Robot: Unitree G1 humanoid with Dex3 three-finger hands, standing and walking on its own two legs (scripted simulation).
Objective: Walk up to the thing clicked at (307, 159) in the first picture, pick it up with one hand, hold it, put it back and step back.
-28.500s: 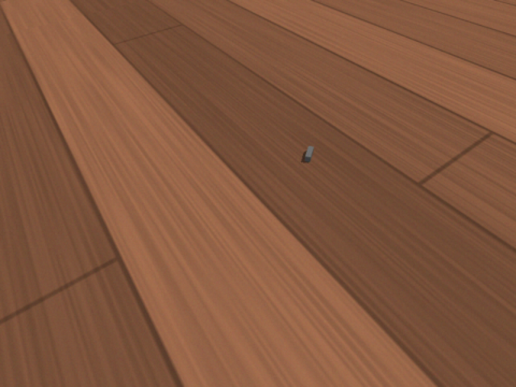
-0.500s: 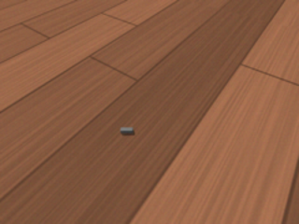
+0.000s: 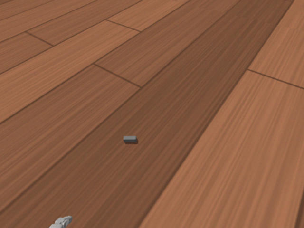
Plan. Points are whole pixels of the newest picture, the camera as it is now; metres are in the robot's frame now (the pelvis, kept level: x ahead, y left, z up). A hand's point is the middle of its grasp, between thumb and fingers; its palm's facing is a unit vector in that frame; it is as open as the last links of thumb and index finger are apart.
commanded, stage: walk up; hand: left
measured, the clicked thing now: (130, 139) +0.83 +0.23 -0.75
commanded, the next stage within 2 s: stand in 0.28 s
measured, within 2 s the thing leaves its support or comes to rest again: neither
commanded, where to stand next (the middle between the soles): +0.45 +0.01 m, yaw -1 degrees
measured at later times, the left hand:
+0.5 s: hand out of the picture +0.06 +0.26 -0.14, palm faces -0.01 -0.94 -0.33, open 7.4 cm
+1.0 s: hand out of the picture +0.07 +0.24 -0.14, palm faces -0.05 -0.93 -0.35, open 7.4 cm
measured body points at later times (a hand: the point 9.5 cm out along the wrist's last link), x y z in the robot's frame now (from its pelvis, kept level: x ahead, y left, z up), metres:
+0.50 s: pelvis -0.01 +0.01 +0.01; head +0.00 +0.01 +0.46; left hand +0.07 +0.31 -0.12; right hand +0.10 -0.29 -0.11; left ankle -0.01 +0.13 -0.73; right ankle +0.02 -0.12 -0.73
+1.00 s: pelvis +0.00 -0.01 +0.02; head +0.01 -0.02 +0.47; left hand +0.08 +0.29 -0.11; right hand +0.06 -0.31 -0.12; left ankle -0.01 +0.13 -0.73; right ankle +0.02 -0.12 -0.73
